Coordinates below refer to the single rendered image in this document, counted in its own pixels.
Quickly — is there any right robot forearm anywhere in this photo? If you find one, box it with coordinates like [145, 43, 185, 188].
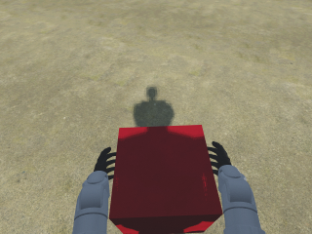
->
[217, 165, 266, 234]

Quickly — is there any right robot hand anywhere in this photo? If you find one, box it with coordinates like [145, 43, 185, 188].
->
[207, 141, 232, 176]

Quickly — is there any left robot hand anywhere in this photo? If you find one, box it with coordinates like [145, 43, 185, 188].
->
[94, 146, 117, 180]

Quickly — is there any left robot forearm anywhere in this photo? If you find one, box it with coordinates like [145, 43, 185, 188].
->
[72, 171, 110, 234]

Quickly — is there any carton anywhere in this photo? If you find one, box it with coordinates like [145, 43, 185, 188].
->
[109, 125, 223, 234]

